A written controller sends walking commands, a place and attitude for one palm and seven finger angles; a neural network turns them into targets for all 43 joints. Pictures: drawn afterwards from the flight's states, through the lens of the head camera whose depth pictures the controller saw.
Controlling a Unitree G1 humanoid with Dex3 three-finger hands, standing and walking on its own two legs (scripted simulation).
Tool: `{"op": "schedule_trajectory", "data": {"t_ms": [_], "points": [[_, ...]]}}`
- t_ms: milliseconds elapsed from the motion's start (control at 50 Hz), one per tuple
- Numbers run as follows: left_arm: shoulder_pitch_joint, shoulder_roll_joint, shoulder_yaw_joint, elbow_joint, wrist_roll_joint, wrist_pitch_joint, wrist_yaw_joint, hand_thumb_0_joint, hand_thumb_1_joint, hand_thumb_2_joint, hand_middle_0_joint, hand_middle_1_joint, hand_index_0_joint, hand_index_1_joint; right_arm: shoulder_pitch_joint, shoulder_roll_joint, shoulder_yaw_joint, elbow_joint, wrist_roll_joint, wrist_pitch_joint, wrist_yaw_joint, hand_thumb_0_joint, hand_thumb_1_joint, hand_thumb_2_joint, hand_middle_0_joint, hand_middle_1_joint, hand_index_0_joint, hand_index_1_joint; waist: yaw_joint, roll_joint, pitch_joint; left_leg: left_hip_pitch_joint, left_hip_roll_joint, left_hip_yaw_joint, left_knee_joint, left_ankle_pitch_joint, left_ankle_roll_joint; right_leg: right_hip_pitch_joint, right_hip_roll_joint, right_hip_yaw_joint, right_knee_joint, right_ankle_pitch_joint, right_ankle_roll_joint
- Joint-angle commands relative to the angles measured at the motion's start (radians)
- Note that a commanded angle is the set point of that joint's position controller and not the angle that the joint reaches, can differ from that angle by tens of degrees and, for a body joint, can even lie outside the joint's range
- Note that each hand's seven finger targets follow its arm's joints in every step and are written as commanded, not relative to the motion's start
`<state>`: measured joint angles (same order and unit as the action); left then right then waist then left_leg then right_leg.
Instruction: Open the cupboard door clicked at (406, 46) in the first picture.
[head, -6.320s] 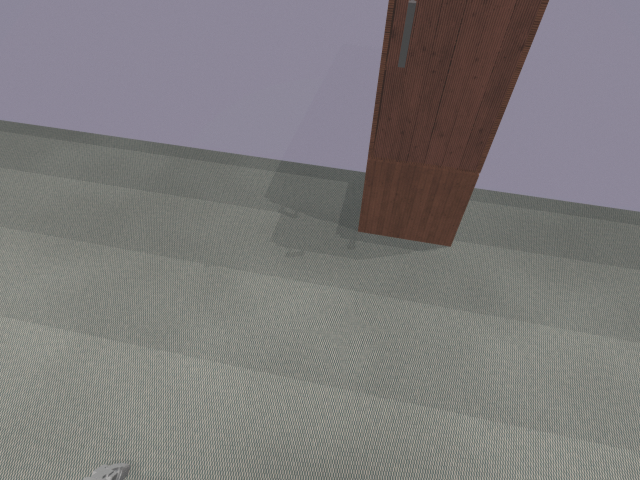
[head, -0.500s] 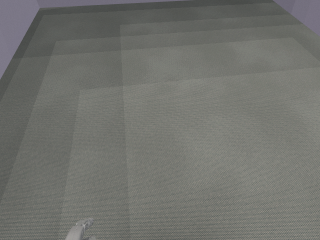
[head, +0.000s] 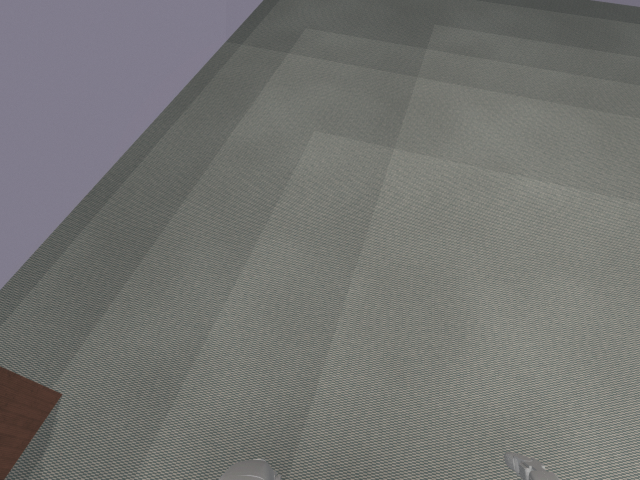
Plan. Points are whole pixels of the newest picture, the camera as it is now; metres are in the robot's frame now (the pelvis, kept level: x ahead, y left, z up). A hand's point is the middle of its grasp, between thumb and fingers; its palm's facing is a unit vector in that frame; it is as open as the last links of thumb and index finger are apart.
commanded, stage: turn to face it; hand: left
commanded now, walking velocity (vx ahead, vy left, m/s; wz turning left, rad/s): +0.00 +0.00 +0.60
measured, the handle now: out of the picture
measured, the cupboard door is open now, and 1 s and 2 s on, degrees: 0 0 0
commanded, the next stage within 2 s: none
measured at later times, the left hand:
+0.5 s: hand out of the picture +0.12 +0.22 -0.14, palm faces +0.26 -0.92 -0.29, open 7.4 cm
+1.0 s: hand out of the picture -0.09 +0.18 -0.18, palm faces +0.61 -0.74 -0.27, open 7.4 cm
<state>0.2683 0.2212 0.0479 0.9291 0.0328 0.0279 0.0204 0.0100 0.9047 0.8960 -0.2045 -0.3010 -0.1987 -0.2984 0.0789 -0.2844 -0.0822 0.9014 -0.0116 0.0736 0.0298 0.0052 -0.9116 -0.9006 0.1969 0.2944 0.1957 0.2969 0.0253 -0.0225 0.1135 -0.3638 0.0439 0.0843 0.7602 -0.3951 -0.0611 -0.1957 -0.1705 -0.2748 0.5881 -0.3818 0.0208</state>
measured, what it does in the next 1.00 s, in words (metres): steps on the spot, turning left: left foot, then right foot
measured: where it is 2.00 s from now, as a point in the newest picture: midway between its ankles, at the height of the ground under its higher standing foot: outside the picture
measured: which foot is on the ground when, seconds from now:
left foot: up 0.00-0.02, down 0.04-0.50, up 0.52-0.96, down 0.98-1.00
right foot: down 0.00-0.04, up 0.06-0.48, down 0.50-0.98, up 1.00-1.00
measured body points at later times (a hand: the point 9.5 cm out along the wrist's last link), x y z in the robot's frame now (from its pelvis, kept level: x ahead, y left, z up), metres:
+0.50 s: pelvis +0.03 -0.02 -0.01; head +0.07 -0.03 +0.44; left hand +0.11 +0.27 -0.11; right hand +0.14 -0.25 -0.16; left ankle -0.01 +0.12 -0.73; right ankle +0.06 -0.12 -0.74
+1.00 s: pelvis +0.02 -0.01 -0.01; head +0.04 +0.03 +0.43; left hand -0.12 +0.22 -0.16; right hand +0.27 -0.16 -0.14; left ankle -0.04 +0.08 -0.74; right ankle +0.06 -0.13 -0.72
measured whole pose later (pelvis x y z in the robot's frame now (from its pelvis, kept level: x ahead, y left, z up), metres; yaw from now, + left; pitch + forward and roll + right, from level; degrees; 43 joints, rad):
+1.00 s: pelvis +0.02 -0.01 -0.01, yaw +37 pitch +0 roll +1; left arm 0.27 0.26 0.06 0.92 0.02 0.05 0.02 0.01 0.90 0.90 -0.20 -0.30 -0.20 -0.30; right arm 0.13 -0.25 -0.07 0.90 -0.01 0.04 0.03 0.01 -0.91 -0.90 0.20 0.29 0.20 0.30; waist 0.02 -0.05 0.10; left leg -0.30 0.01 0.10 0.63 -0.31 0.01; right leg -0.28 -0.21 -0.27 0.78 -0.47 0.05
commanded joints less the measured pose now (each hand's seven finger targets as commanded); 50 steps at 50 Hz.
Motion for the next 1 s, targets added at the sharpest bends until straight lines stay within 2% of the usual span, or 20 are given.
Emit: {"op": "schedule_trajectory", "data": {"t_ms": [0, 20, 40, 60, 120, 180, 320, 420, 440, 460, 480, 500, 560, 600, 840, 880, 920, 940, 960, 980], "points": [[0.007, 0.21, 0.055, -0.072, -0.019, -0.02, 0.002, 0.0, 0.9, 0.9, -0.2, -0.3, -0.2, -0.3, 0.131, -0.13, -0.019, -0.061, -0.008, -0.05, -0.003, 0.0, -0.9, -0.9, 0.2, 0.3, 0.2, 0.3, -0.072, -0.045, -0.261, 0.335, 0.034, -0.026, -0.346, 0.355, 0.058, -0.021, -0.149, 0.072, 0.215, 0.56, -0.013], [-0.016, 0.137, 0.04, -0.118, -0.029, -0.021, -0.008, 0.0, 0.9, 0.9, -0.2, -0.3, -0.2, -0.3, 0.211, -0.259, -0.054, -0.053, -0.01, -0.062, -0.011, 0.0, -0.9, -0.9, 0.2, 0.3, 0.2, 0.3, -0.12, 0.303, -0.31, 0.55, 0.333, -0.412, -0.345, 0.829, 0.2, -0.361, 0.011, 0.066, 0.463, -0.126, 0.074], [-0.066, 0.13, 0.026, -0.144, -0.02, -0.01, -0.002, 0.0, 0.9, 0.9, -0.2, -0.3, -0.2, -0.3, 0.273, -0.289, -0.057, -0.022, 0.007, -0.055, -0.016, 0.0, -0.9, -0.9, 0.2, 0.3, 0.2, 0.3, -0.133, 0.288, -0.339, 0.543, 0.411, -0.441, -0.32, 1.09, 0.294, -0.423, 0.033, 0.189, 0.569, -0.306, 0.074], [-0.096, 0.14, 0.029, -0.15, -0.017, -0.001, 0.001, 0.0, 0.9, 0.9, -0.2, -0.3, -0.2, -0.3, 0.246, -0.26, -0.048, -0.026, 0.005, -0.051, -0.022, 0.0, -0.9, -0.9, 0.2, 0.3, 0.2, 0.3, -0.118, 0.182, -0.273, 0.476, 0.396, -0.35, -0.326, 1.0, 0.295, -0.424, 0.008, 0.214, 0.605, -0.257, 0.069], [-0.097, 0.142, 0.039, -0.108, -0.02, 0.002, -0.002, 0.0, 0.9, 0.9, -0.2, -0.3, -0.2, -0.3, 0.096, -0.171, -0.022, -0.062, -0.006, -0.059, -0.039, 0.0, -0.9, -0.9, 0.2, 0.3, 0.2, 0.3, -0.063, 0.228, -0.164, 0.309, 0.237, -0.272, -0.345, 0.875, 0.23, -0.395, 0.025, 0.265, 0.612, -0.105, 0.082], [-0.071, 0.13, 0.039, -0.101, -0.02, 0.002, -0.009, 0.0, 0.9, 0.9, -0.2, -0.3, -0.2, -0.3, 0.072, -0.159, -0.02, -0.073, -0.006, -0.065, -0.037, 0.0, -0.9, -0.9, 0.2, 0.3, 0.2, 0.3, -0.041, 0.164, -0.164, 0.268, 0.185, -0.249, -0.361, 0.794, 0.211, -0.338, 0.054, 0.255, 0.541, -0.046, 0.088], [-0.157, 0.109, 0.033, -0.152, -0.024, 0.001, -0.003, 0.0, 0.9, 0.9, -0.2, -0.3, -0.2, -0.3, 0.12, -0.163, -0.033, -0.063, -0.012, -0.056, -0.03, 0.0, -0.9, -0.9, 0.2, 0.3, 0.2, 0.3, -0.063, 0.184, -0.151, 0.234, 0.17, -0.364, -0.372, 0.65, 0.232, -0.283, 0.098, 0.259, 0.327, -0.058, 0.089], [-0.091, 0.109, 0.032, -0.151, -0.034, -0.018, 0.002, 0.0, 0.9, 0.9, -0.2, -0.3, -0.2, -0.3, 0.087, -0.162, -0.041, -0.076, -0.011, -0.049, -0.029, 0.0, -0.9, -0.9, 0.2, 0.3, 0.2, 0.3, -0.021, 0.19, -0.181, 0.124, 0.123, -0.429, -0.281, 0.645, 0.193, -0.04, 0.153, 0.238, -0.005, 0.067, 0.067], [-0.044, 0.126, 0.038, -0.14, -0.033, -0.029, 0.005, 0.0, 0.9, 0.9, -0.2, -0.3, -0.2, -0.3, 0.085, -0.143, -0.039, -0.081, -0.004, -0.049, -0.029, 0.0, -0.9, -0.9, 0.2, 0.3, 0.2, 0.3, 0.005, 0.142, -0.198, 0.055, 0.084, -0.409, -0.22, 0.538, 0.152, 0.084, 0.124, 0.253, -0.17, 0.189, 0.063], [-0.002, 0.218, 0.054, -0.133, -0.017, -0.046, 0.014, 0.0, 0.9, 0.9, -0.2, -0.3, -0.2, -0.3, 0.115, -0.077, -0.03, -0.086, 0.007, -0.051, -0.021, 0.0, -0.9, -0.9, 0.2, 0.3, 0.2, 0.3, 0.019, -0.09, -0.243, -0.119, -0.019, -0.298, -0.045, 0.241, 0.071, 0.284, -0.079, 0.434, -0.283, 0.286, 0.01], [0.01, 0.298, 0.067, -0.136, -0.009, -0.045, 0.02, 0.0, 0.9, 0.9, -0.2, -0.3, -0.2, -0.3, 0.119, -0.036, -0.022, -0.115, 0.004, -0.05, -0.022, 0.0, -0.9, -0.9, 0.2, 0.3, 0.2, 0.3, 0.023, -0.306, -0.236, -0.261, -0.132, -0.141, 0.201, -0.227, 0.004, 0.275, -0.347, 0.665, -0.283, 0.503, -0.114], [0.003, 0.267, 0.058, -0.142, -0.015, -0.04, 0.022, 0.0, 0.9, 0.9, -0.2, -0.3, -0.2, -0.3, 0.106, -0.083, -0.033, -0.106, -0.004, -0.042, -0.024, 0.0, -0.9, -0.9, 0.2, 0.3, 0.2, 0.3, 0.022, -0.193, -0.22, -0.222, -0.071, -0.188, 0.369, -0.225, 0.018, 0.157, -0.347, 0.593, -0.263, 0.509, -0.173], [-0.158, 0.157, 0.032, -0.172, -0.018, -0.035, 0.021, 0.0, 0.9, 0.9, -0.2, -0.3, -0.2, -0.3, 0.144, -0.067, -0.038, -0.042, -0.01, -0.019, -0.005, 0.0, -0.9, -0.9, 0.2, 0.3, 0.2, 0.3, -0.056, -0.144, -0.088, -0.214, -0.02, -0.15, 0.508, -0.033, 0.002, 0.01, -0.182, 0.373, -0.272, 0.378, -0.117], [-0.144, 0.139, 0.024, -0.166, -0.016, -0.042, 0.017, 0.0, 0.9, 0.9, -0.2, -0.3, -0.2, -0.3, 0.158, -0.049, -0.029, -0.029, -0.01, -0.012, 0.002, 0.0, -0.9, -0.9, 0.2, 0.3, 0.2, 0.3, -0.059, -0.152, -0.081, -0.211, -0.018, -0.116, 0.502, 0.028, -0.012, 0.022, -0.141, 0.265, -0.258, 0.443, -0.1], [0.005, 0.207, 0.05, -0.091, -0.003, -0.027, 0.015, 0.0, 0.9, 0.9, -0.2, -0.3, -0.2, -0.3, 0.016, -0.017, 0.003, -0.062, 0.001, -0.024, 0.005, 0.0, -0.9, -0.9, 0.2, 0.3, 0.2, 0.3, 0.018, -0.184, -0.13, -0.077, 0.0, 0.017, 0.05, -0.036, -0.002, 0.133, -0.219, 0.154, -0.174, 0.593, -0.14], [0.007, 0.215, 0.056, -0.083, -0.003, -0.022, 0.013, 0.0, 0.9, 0.9, -0.2, -0.3, -0.2, -0.3, 0.043, -0.021, 0.004, -0.066, 0.002, -0.034, 0.003, 0.0, -0.9, -0.9, 0.2, 0.3, 0.2, 0.3, 0.01, -0.189, -0.159, -0.008, -0.012, 0.042, -0.074, -0.001, 0.012, 0.141, -0.221, 0.128, -0.111, 0.613, -0.119], [-0.008, 0.21, 0.058, -0.079, -0.016, -0.017, 0.007, 0.0, 0.9, 0.9, -0.2, -0.3, -0.2, -0.3, 0.135, -0.069, -0.008, -0.046, -0.004, -0.047, 0.001, 0.0, -0.9, -0.9, 0.2, 0.3, 0.2, 0.3, -0.05, -0.1, -0.214, 0.193, -0.013, 0.029, -0.306, 0.216, 0.034, 0.056, -0.19, 0.068, 0.072, 0.542, -0.051], [0.0, 0.166, 0.054, -0.1, -0.025, -0.013, 0.002, 0.0, 0.9, 0.9, -0.2, -0.3, -0.2, -0.3, 0.208, -0.171, -0.033, -0.037, -0.01, -0.059, -0.005, 0.0, -0.9, -0.9, 0.2, 0.3, 0.2, 0.3, -0.092, 0.152, -0.271, 0.393, 0.162, -0.218, -0.376, 0.478, 0.115, -0.165, -0.091, 0.039, 0.298, 0.256, 0.021], [-0.059, 0.103, 0.026, -0.15, -0.026, -0.01, -0.003, 0.0, 0.9, 0.9, -0.2, -0.3, -0.2, -0.3, 0.265, -0.266, -0.053, -0.028, -0.002, -0.058, -0.013, 0.0, -0.9, -0.9, 0.2, 0.3, 0.2, 0.3, -0.118, 0.372, -0.263, 0.452, 0.373, -0.477, -0.386, 0.897, 0.236, -0.393, 0.027, 0.1, 0.491, -0.312, 0.081], [-0.097, 0.132, 0.029, -0.158, -0.018, 0.003, 0.003, 0.0, 0.9, 0.9, -0.2, -0.3, -0.2, -0.3, 0.291, -0.255, -0.049, -0.004, 0.0, -0.052, -0.019, 0.0, -0.9, -0.9, 0.2, 0.3, 0.2, 0.3, -0.123, 0.247, -0.271, 0.419, 0.403, -0.428, -0.362, 0.882, 0.291, -0.396, 0.016, 0.204, 0.572, -0.301, 0.064]]}}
